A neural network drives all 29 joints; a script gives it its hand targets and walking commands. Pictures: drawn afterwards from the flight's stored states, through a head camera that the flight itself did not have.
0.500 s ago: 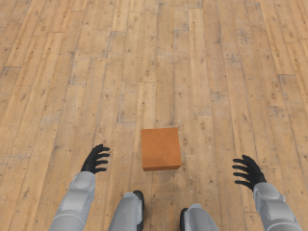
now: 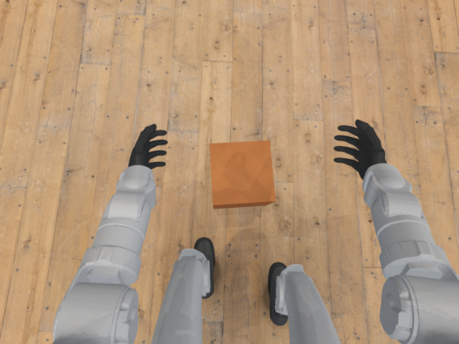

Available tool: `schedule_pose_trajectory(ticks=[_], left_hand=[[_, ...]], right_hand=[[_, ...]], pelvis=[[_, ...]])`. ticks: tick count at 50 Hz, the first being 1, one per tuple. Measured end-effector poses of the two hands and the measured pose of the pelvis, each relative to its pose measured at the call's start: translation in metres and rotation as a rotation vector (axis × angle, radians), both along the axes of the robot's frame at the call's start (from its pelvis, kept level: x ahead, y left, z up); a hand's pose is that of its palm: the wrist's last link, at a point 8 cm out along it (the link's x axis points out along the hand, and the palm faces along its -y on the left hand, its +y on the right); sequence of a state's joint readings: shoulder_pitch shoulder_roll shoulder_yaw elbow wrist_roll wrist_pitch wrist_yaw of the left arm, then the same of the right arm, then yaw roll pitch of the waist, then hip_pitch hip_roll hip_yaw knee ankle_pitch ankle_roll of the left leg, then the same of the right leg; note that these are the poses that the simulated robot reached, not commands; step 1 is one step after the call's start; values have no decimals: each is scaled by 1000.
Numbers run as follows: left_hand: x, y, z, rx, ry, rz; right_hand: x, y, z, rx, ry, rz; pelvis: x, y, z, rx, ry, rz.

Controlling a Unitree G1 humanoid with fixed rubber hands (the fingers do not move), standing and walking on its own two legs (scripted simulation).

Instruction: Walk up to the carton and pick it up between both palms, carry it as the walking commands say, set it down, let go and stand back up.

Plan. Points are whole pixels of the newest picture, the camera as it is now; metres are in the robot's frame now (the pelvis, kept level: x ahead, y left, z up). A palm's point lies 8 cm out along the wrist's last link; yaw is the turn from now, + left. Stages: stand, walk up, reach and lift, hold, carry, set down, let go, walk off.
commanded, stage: reach and lift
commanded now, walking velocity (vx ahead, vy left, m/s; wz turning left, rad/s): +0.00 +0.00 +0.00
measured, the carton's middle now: (239, 176) +0.47 -0.01 -0.59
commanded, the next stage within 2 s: none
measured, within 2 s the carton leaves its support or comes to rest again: neither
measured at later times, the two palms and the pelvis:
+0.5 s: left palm (167, 127) +0.48 +0.17 -0.16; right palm (366, 126) +0.51 -0.22 -0.14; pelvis +0.01 -0.03 -0.02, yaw -1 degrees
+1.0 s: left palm (176, 154) +0.47 +0.17 -0.32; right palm (312, 153) +0.49 -0.17 -0.31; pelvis -0.05 -0.01 -0.16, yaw -7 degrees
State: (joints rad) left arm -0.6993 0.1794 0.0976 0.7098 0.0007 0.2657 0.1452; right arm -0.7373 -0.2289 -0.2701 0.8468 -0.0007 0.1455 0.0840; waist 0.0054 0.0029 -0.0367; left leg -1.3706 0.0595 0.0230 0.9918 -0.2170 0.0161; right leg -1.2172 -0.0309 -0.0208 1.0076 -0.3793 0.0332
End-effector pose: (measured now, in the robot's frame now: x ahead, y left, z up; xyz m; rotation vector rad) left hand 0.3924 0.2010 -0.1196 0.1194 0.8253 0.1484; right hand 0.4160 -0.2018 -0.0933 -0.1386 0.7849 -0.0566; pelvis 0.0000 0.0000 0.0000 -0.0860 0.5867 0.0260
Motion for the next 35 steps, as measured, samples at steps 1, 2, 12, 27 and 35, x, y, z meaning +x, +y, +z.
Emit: schedule_pose_trajectory(ticks=[1,2,12,27,35], left_hand=[[5,0,-4,-1,-13,3],[10,0,-8,-3,-26,5],[76,-13,-19,-27,-153,21],[88,-35,-43,-50,-154,59],[73,-42,-94,-76,-118,64]], right_hand=[[7,3,-3,0,-16,6],[14,5,-6,1,-30,11],[64,5,-32,16,-96,5],[88,-27,-50,48,-166,-16],[65,-29,-111,48,-114,-25]], pelvis=[[0,1,-2,-2,17,-1],[0,2,-3,-5,34,-2],[3,-2,-18,-9,157,-5],[8,-29,-27,18,284,-37],[-10,-32,-64,29,342,-72]])
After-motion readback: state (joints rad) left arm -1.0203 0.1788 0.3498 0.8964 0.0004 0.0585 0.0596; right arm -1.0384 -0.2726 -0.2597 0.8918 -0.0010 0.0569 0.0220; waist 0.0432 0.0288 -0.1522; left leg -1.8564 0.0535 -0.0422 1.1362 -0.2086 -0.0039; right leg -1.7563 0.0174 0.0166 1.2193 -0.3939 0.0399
